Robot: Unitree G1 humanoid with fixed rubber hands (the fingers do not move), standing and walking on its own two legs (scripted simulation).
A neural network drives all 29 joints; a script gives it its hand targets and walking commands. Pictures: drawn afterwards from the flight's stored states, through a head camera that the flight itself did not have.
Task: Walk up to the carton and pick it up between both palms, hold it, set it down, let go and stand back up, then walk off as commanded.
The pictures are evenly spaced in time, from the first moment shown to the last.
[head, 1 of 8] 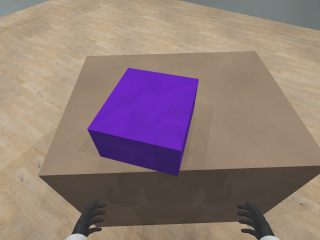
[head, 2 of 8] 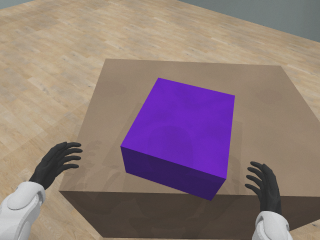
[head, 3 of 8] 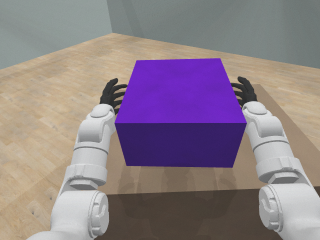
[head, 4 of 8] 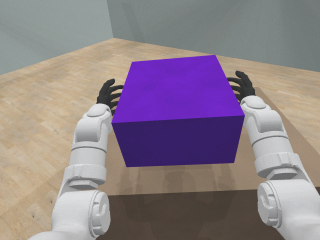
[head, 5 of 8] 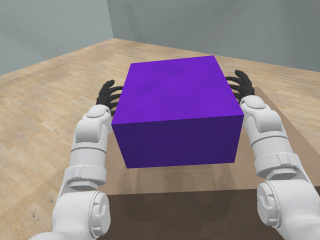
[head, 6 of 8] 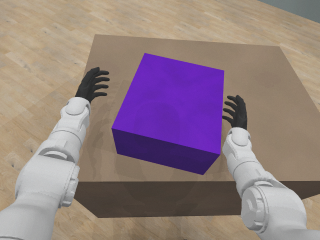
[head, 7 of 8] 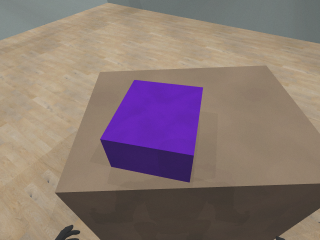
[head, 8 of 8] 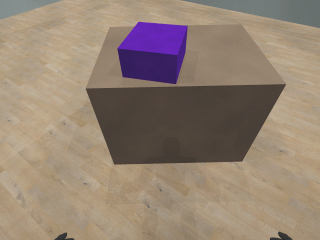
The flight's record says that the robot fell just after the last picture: no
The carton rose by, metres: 0.20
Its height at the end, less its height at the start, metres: +0.00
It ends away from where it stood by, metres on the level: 0.04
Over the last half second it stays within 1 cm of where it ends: yes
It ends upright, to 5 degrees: yes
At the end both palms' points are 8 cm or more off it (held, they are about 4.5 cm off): yes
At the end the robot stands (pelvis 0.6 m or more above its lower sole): yes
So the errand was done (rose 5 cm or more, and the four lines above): yes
